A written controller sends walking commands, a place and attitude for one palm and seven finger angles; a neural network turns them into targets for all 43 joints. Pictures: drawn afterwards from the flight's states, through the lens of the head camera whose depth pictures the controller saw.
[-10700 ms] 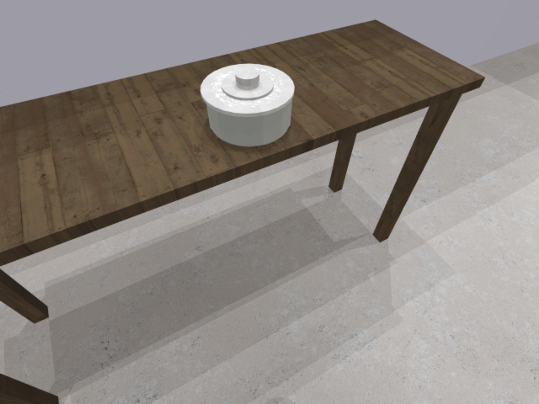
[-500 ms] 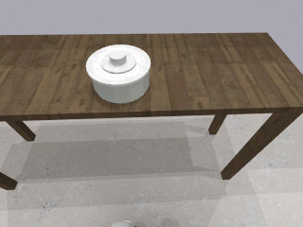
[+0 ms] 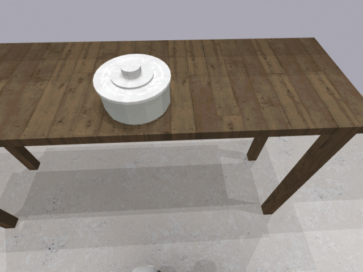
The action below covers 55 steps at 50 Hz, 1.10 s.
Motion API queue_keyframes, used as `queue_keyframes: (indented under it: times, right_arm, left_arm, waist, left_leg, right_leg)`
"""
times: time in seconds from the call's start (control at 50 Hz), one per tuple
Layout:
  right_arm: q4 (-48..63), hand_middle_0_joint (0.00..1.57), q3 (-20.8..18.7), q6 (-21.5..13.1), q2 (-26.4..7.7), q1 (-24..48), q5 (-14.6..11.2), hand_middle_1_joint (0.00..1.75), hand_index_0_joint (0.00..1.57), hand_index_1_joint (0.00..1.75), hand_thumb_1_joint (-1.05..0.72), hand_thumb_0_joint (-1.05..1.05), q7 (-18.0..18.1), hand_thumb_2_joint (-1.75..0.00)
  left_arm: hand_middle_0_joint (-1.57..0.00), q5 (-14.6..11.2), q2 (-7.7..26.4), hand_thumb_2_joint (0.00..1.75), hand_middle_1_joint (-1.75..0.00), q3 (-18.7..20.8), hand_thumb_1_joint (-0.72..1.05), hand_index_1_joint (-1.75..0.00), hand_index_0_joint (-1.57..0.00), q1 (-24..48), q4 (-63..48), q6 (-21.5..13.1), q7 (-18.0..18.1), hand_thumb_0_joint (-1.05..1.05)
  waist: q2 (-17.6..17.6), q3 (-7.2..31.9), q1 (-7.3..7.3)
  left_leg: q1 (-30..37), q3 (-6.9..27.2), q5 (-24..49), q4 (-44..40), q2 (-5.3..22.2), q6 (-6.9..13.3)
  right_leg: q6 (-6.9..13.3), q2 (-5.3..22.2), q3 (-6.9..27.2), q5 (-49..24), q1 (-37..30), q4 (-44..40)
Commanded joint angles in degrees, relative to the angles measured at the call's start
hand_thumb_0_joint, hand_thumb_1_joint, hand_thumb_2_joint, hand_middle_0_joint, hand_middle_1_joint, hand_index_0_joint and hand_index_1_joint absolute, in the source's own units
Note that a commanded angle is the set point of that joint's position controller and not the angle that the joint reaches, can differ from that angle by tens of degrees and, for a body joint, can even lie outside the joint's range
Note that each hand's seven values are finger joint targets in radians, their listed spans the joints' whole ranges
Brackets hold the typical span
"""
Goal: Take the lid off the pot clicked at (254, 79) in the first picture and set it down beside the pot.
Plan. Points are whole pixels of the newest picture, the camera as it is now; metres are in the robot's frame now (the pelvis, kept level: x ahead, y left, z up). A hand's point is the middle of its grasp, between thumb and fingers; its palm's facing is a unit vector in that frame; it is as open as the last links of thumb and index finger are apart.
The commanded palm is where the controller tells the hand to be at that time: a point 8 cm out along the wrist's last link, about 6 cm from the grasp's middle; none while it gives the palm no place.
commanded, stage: look again from close up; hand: left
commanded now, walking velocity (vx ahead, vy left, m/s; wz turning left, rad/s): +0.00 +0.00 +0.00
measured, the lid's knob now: (131, 68) +0.54 +0.16 +0.14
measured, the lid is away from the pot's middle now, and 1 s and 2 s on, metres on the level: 0.00 0.00 0.00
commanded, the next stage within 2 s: lift the closed hand beside the body in 0.42 s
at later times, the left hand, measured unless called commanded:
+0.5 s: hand out of the picture +0.05 +0.18 -0.17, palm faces +0.00 -0.97 -0.23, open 7.4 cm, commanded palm none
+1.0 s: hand (72, 268) +0.12 +0.21 +0.01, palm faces +0.35 -0.88 -0.31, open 3.8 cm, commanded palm +0.08 +0.25 +0.05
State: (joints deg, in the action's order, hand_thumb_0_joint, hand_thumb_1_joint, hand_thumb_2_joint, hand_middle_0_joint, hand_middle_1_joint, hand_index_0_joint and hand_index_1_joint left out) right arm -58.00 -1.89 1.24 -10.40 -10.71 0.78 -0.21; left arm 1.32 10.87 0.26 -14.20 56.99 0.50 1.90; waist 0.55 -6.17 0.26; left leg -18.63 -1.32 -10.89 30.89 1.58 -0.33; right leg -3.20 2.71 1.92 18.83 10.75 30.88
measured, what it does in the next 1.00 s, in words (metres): stands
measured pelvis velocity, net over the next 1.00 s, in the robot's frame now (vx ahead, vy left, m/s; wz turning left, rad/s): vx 0.00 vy -0.02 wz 0.05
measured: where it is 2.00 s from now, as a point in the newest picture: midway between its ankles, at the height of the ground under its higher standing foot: outside the picture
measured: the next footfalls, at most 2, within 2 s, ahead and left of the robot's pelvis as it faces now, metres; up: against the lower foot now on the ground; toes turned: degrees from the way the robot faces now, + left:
none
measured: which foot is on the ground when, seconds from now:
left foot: down 0.00-1.00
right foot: down 0.00-1.00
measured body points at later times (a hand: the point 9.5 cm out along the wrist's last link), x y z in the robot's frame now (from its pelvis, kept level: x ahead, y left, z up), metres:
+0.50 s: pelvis +0.01 -0.01 +0.00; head +0.05 -0.01 +0.45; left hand +0.05 +0.23 -0.15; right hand +0.06 -0.24 -0.15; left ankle +0.06 +0.12 -0.73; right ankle -0.02 -0.16 -0.73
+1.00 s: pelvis +0.00 -0.02 +0.01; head -0.01 -0.03 +0.46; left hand +0.10 +0.26 +0.03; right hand +0.25 -0.22 -0.02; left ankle +0.06 +0.12 -0.73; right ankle -0.02 -0.16 -0.73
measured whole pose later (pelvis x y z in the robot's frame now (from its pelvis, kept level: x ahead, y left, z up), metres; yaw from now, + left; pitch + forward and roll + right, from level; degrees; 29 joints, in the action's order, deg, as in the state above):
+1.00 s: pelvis +0.00 -0.02 +0.01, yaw +3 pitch -4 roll -1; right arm -31.7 -0.3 -12.4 -12.6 -7.4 0.6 3.7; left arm -0.9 12.9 6.6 -34.5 -4.7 -2.3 5.2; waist 1.8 -1.3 4.7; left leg -13.8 2.6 -9.1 27.0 2.6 -1.9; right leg -1.2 1.1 -2.1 17.2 3.8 25.3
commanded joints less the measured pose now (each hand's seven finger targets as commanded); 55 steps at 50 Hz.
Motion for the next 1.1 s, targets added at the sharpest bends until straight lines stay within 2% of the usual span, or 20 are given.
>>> queue_keyframes:
  times: [0.0, 0.48, 0.5, 0.52, 0.54, 0.58, 0.6, 0.62, 0.64, 0.66, 0.68, 0.72, 0.76, 0.78, 0.84, 0.88, 0.9, 0.98, 1.02, 1.08]
  right_arm:
    - [2.9, 0.20, -1.3, -1.0, -6.5, -1.9, -0.2, 0.30, 0.20, 0.30, -0.90, 0.00, 0.7, -0.90]
    - [1.6, 0.20, -1.2, -1.2, -6.8, -2.0, -0.2, 0.30, 0.20, 0.30, -0.90, 0.00, 1.0, -0.90]
    - [4.7, 0.20, -1.1, -2.2, -9.1, -0.1, -0.7, 0.30, 0.20, 0.30, -0.90, 0.00, 0.8, -0.90]
    - [19.1, 0.20, -0.5, -11.9, -12.0, 0.5, -2.4, 0.30, 0.20, 0.30, -0.90, 0.00, 1.2, -0.90]
    - [19.1, 0.20, 0.8, -16.4, -9.6, 2.7, -2.1, 0.30, 0.20, 0.30, -0.90, 0.00, 3.7, -0.90]
    - [14.3, 0.20, 0.8, -17.4, -7.6, 4.9, -3.5, 0.30, 0.20, 0.30, -0.90, 0.00, 4.0, -0.90]
    - [17.5, 0.20, 0.4, -17.6, -6.4, 5.1, -2.8, 0.30, 0.20, 0.30, -0.90, 0.00, 3.3, -0.90]
    - [18.1, 0.20, -1.3, -17.1, -7.2, 5.2, -2.5, 0.30, 0.20, 0.30, -0.90, 0.00, 2.9, -0.90]
    - [19.6, 0.20, -1.9, -15.9, -7.5, 6.1, -2.6, 0.30, 0.20, 0.30, -0.90, 0.00, 2.4, -0.90]
    - [21.7, 0.20, -2.3, -14.8, -7.2, 6.8, -2.8, 0.30, 0.20, 0.30, -0.90, 0.00, 2.1, -0.90]
    - [23.7, 0.20, -2.8, -14.4, -7.3, 8.2, -3.3, 0.30, 0.20, 0.30, -0.90, 0.00, 2.0, -0.90]
    - [28.4, 0.20, -1.9, -15.0, -6.9, 8.3, -3.0, 0.30, 0.20, 0.30, -0.90, 0.00, 2.1, -0.90]
    - [31.1, 0.20, -0.8, -16.3, -6.3, 7.8, -2.2, 0.30, 0.20, 0.30, -0.90, 0.00, 2.8, -0.90]
    - [31.5, 0.20, -0.8, -16.6, -6.2, 7.4, -2.0, 0.30, 0.20, 0.30, -0.90, 0.00, 3.2, -0.90]
    - [31.7, 0.20, -0.1, -15.7, -6.1, 5.8, -1.1, 0.30, 0.20, 0.30, -0.90, 0.00, 4.2, -0.90]
    - [32.6, 0.20, -0.4, -15.3, -6.8, 5.7, -1.0, 0.30, 0.20, 0.30, -0.90, 0.00, 4.3, -0.90]
    - [33.0, 0.20, -0.3, -15.4, -6.9, 5.4, -0.8, 0.30, 0.20, 0.30, -0.90, 0.00, 4.5, -0.90]
    - [33.7, 0.20, 0.2, -16.4, -7.0, 5.8, 0.1, 0.30, 0.20, 0.30, -0.90, 0.00, 5.2, -0.90]
    - [33.2, 0.20, 0.6, -16.2, -6.4, 6.2, 0.1, 0.30, 0.20, 0.30, -0.90, 0.00, 5.9, -0.90]
    - [32.7, 0.20, 0.4, -15.5, -6.4, 7.3, 0.0, 0.30, 0.20, 0.30, -0.90, 0.00, 6.0, -0.90]
  left_arm:
    - [-0.20, -0.4, 7.8, 0.90, -0.30, 2.0, 0.90, -0.30, -0.20, -2.7, -2.5, -0.8, 0.4, 0.00]
    - [-0.20, -0.4, 7.7, 0.90, -0.30, 2.2, 0.90, -0.30, -0.20, -1.2, -1.9, -0.7, 0.2, 0.00]
    - [-0.20, 0.0, 7.7, 0.90, -0.30, 1.9, 0.90, -0.30, -0.20, -7.2, 0.0, -2.4, 2.1, 0.00]
    - [-0.24, -4.9, 20.3, 0.90, -0.35, 9.5, 0.90, -0.35, -0.24, 25.3, -67.8, -11.3, 3.5, 0.00]
    - [-0.29, -0.7, 17.9, 0.90, -0.40, 9.0, 0.90, -0.40, -0.29, -1.2, -62.2, -7.0, 6.1, 0.00]
    - [-0.38, -2.3, 0.9, 0.90, -0.49, 0.7, 0.90, -0.49, -0.38, -15.3, -47.2, 1.3, 8.3, 0.00]
    - [-0.42, -1.6, -1.5, 0.90, -0.54, -1.0, 0.90, -0.54, -0.42, -15.4, -46.6, 2.2, 8.0, 0.00]
    - [-0.46, -0.6, -0.2, 0.90, -0.59, 1.8, 0.90, -0.59, -0.46, -19.6, -38.5, 2.7, 7.4, 0.00]
    - [-0.51, -0.1, 1.2, 0.90, -0.64, 3.5, 0.90, -0.64, -0.51, -22.2, -35.6, 2.3, 6.7, 0.00]
    - [-0.55, -0.2, 2.0, 0.90, -0.68, 4.9, 0.90, -0.68, -0.55, -25.3, -37.1, 1.6, 5.7, 0.00]
    - [-0.60, -0.5, 3.8, 0.90, -0.73, 7.3, 0.90, -0.73, -0.60, -27.8, -38.0, 0.7, 5.2, 0.00]
    - [-0.68, -1.5, 8.7, 0.90, -0.83, 9.9, 0.90, -0.83, -0.68, -23.9, -55.6, -2.7, 4.5, 0.00]
    - [-0.77, -1.8, 11.7, 0.90, -0.92, 11.3, 0.90, -0.92, -0.77, -18.0, -70.3, -5.4, 4.6, 0.00]
    - [-0.82, -2.0, 13.4, 0.90, -0.97, 12.5, 0.90, -0.97, -0.82, -16.0, -73.2, -5.9, 4.9, 0.00]
    - [-0.95, -2.3, 7.6, 0.90, -1.12, 8.7, 0.90, -1.12, -0.95, -14.2, -68.2, -5.4, 4.4, 0.00]
    - [-1.04, -2.4, 7.0, 0.90, -1.21, 8.2, 0.90, -1.21, -1.04, -14.6, -68.0, -6.1, 3.7, 0.00]
    - [-1.08, -2.5, 6.2, 0.90, -1.26, 7.4, 0.90, -1.26, -1.08, -14.9, -70.6, -6.8, 3.2, 0.00]
    - [-1.26, -2.8, 12.7, 0.90, -1.45, 13.2, 0.90, -1.45, -1.26, -17.0, -82.8, -7.9, 3.5, 0.00]
    - [-1.30, -3.0, 11.8, 0.90, -1.50, 13.3, 0.90, -1.50, -1.30, -17.6, -81.4, -7.3, 3.7, 0.00]
    - [-1.30, -2.8, 11.6, 0.90, -1.50, 14.7, 0.90, -1.50, -1.30, -20.6, -79.4, -6.7, 3.4, 0.00]
  waist:
    - [-1.3, 4.8, -0.26]
    - [0.4, 5.7, -0.27]
    - [-7.2, 11.7, 1.19]
    - [4.6, 36.1, 2.75]
    - [18.0, 38.0, 4.38]
    - [10.7, 22.7, 2.52]
    - [3.2, 9.7, 1.52]
    - [-2.8, 2.1, 1.82]
    - [-7.6, -4.6, 1.62]
    - [-9.5, -6.3, 2.27]
    - [-9.5, -7.5, 3.25]
    - [-4.3, -1.6, 4.14]
    - [3.3, 4.6, 3.72]
    - [4.4, 5.2, 2.82]
    - [0.9, 1.5, 0.59]
    - [-0.9, 1.0, -0.35]
    - [0.1, 2.6, 0.22]
    - [4.1, 10.1, 2.44]
    - [0.0, 7.6, 2.55]
    - [0.3, 3.9, 2.99]
  left_leg:
    - [6.5, 4.0, 1.8, -4.6, 3.2, 1.3]
    - [8.4, 4.6, 6.2, -5.6, 4.2, 1.3]
    - [7.9, 2.9, 10.8, 6.0, 4.9, 0.5]
    - [21.0, 3.6, 15.6, -5.0, -1.5, 0.6]
    - [28.3, 1.7, 20.7, -5.5, 0.2, 1.2]
    - [19.4, 1.9, 14.3, -6.7, 0.0, -0.1]
    - [13.7, 1.9, 8.8, -8.8, -0.1, -0.2]
    - [8.6, 1.8, 4.2, -9.4, 0.2, -0.2]
    - [5.1, 1.9, 1.1, -9.8, 0.2, -0.3]
    - [3.6, 1.7, -1.1, -10.1, -0.1, -0.2]
    - [3.3, 0.8, -1.6, -10.1, -0.3, -0.3]
    - [6.6, -0.3, -1.1, -10.1, -1.3, -0.2]
    - [11.1, -1.2, 0.5, -9.5, -1.5, 0.3]
    - [11.9, -1.7, -0.4, -8.7, -1.4, 0.3]
    - [11.5, -1.6, -2.9, -7.6, -1.9, 0.9]
    - [12.6, -1.7, -4.2, -6.8, -2.1, 1.2]
    - [13.4, -1.7, -3.9, -7.0, -2.2, 1.3]
    - [16.3, -1.3, 0.1, -7.3, -2.0, 1.4]
    - [15.0, -0.9, 0.6, -7.7, -2.0, 1.6]
    - [14.7, -1.0, 1.1, -8.0, -1.9, 1.4]
  right_leg:
    - [3.9, 2.8, 2.5, -7.1, 4.0, -6.4]
    - [3.5, 2.0, 1.4, -8.8, 2.2, -6.0]
    - [3.1, 5.1, 4.8, -25.1, -0.4, -8.3]
    - [4.7, 0.8, -1.5, -27.2, -8.1, -3.8]
    - [5.5, -0.6, -2.3, -20.7, -4.2, -2.0]
    - [4.0, -0.6, -6.2, -15.4, -1.9, -5.4]
    - [3.6, -1.6, -7.4, -11.3, 1.3, -7.6]
    - [3.5, -1.9, -8.0, -7.6, 4.9, -9.0]
    - [3.4, -2.5, -8.3, -4.8, 8.3, -10.2]
    - [3.5, -2.7, -8.1, -2.8, 8.9, -10.8]
    - [3.8, -2.5, -7.8, -2.4, 8.1, -11.7]
    - [3.9, -2.1, -6.2, -2.3, 5.0, -11.7]
    - [3.8, -2.0, -5.1, -4.1, 3.2, -11.5]
    - [3.5, -2.1, -5.1, -3.6, 4.4, -12.4]
    - [2.8, -2.8, -5.0, -0.9, 7.5, -14.2]
    - [2.4, -3.1, -5.3, 0.9, 9.7, -15.7]
    - [2.6, -3.1, -5.2, 0.5, 8.3, -15.1]
    - [3.0, -3.1, -5.2, -3.9, 3.4, -13.7]
    - [2.9, -3.1, -5.3, -4.3, 3.0, -14.0]
    - [2.8, -3.5, -5.4, -4.7, 4.0, -15.0]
